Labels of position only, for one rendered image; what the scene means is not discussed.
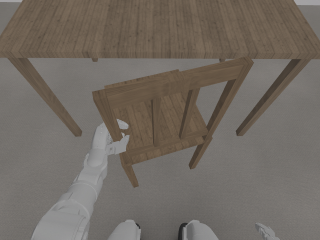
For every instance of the chair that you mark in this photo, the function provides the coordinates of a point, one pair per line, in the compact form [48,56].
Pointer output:
[161,111]

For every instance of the right robot foot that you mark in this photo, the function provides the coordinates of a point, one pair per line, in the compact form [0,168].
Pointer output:
[181,230]

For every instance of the robot left hand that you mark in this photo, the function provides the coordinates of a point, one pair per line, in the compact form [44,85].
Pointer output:
[101,139]

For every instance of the robot left forearm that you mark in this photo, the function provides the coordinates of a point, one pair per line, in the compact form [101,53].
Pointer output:
[84,190]

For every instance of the robot right hand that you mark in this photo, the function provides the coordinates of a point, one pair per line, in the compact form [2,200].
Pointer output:
[266,232]

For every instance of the table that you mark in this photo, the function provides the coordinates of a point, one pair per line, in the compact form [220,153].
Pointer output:
[159,29]

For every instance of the robot left upper arm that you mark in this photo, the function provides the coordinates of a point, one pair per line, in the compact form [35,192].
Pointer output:
[58,225]

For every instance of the robot right thigh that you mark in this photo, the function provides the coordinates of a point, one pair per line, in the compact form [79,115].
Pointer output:
[197,231]

